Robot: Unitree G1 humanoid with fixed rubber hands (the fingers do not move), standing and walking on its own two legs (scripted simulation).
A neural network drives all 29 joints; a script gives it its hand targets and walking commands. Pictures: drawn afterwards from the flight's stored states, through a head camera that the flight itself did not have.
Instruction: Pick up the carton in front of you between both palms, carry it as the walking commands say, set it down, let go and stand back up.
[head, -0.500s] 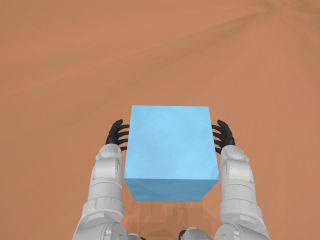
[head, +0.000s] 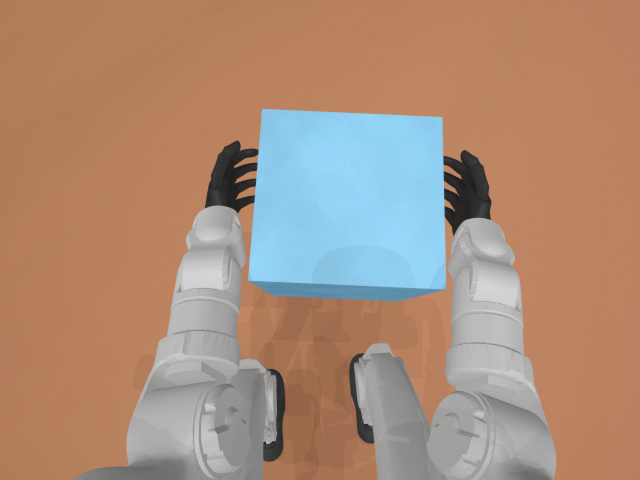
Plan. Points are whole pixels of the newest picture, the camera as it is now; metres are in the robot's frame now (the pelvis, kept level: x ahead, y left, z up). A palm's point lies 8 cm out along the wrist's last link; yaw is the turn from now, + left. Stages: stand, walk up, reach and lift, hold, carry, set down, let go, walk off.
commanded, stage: set down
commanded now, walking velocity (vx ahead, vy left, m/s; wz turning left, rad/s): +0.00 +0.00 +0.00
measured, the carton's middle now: (342, 223) +0.43 -0.07 -0.14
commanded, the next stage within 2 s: none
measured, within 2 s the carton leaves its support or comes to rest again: neither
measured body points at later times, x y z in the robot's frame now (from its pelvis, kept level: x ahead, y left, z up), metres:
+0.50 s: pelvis -0.03 +0.01 -0.13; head +0.27 -0.02 +0.21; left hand +0.51 +0.05 -0.23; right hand +0.43 -0.24 -0.23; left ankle +0.07 +0.12 -0.60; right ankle +0.08 -0.12 -0.60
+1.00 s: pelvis -0.04 +0.01 -0.22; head +0.33 -0.02 +0.03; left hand +0.55 +0.02 -0.39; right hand +0.44 -0.26 -0.38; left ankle +0.07 +0.12 -0.60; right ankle +0.08 -0.12 -0.60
